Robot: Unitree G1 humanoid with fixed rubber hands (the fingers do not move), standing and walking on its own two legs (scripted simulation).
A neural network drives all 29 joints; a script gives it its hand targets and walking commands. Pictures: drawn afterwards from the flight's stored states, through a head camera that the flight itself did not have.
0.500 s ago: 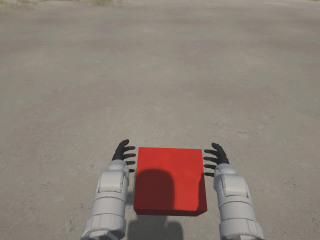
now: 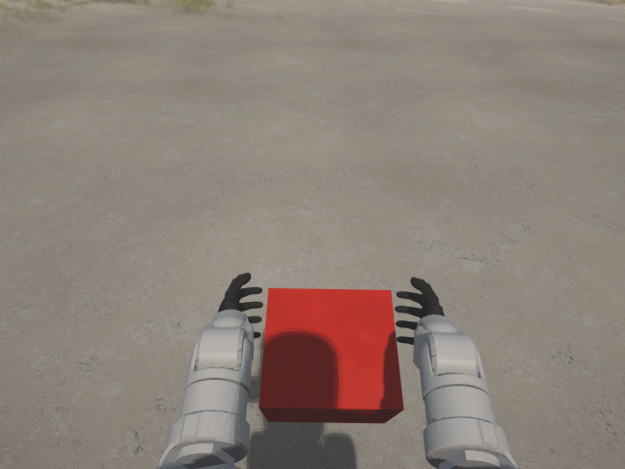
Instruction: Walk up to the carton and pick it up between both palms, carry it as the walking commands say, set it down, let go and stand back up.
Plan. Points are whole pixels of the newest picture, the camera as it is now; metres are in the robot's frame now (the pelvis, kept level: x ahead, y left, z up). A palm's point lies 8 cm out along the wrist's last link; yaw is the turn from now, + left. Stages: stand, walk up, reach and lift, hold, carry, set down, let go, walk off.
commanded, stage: reach and lift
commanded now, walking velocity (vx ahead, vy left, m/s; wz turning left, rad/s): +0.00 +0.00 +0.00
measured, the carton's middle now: (328, 357) +0.33 +0.00 -0.05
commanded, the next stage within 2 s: hold in 0.44 s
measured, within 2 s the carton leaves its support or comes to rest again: neither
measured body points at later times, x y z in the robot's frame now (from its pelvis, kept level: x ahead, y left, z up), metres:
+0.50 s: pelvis +0.00 +0.00 +0.00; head -0.06 +0.00 +0.45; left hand +0.32 +0.13 +0.05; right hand +0.32 -0.14 +0.05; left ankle +0.04 +0.12 -0.74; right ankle +0.02 -0.14 -0.74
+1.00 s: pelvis -0.01 +0.00 +0.00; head -0.07 +0.00 +0.44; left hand +0.30 +0.13 +0.05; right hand +0.30 -0.14 +0.05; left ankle +0.04 +0.12 -0.74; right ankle +0.02 -0.14 -0.74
